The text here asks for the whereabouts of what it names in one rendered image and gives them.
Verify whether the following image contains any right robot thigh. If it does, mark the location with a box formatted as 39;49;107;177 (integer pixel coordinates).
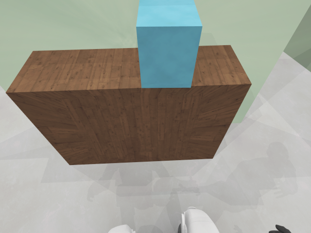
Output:
181;209;219;233

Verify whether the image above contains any pedestal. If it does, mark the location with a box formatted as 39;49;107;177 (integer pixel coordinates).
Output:
6;45;251;165

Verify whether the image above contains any carton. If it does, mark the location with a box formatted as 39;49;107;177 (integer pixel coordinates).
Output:
136;0;202;88

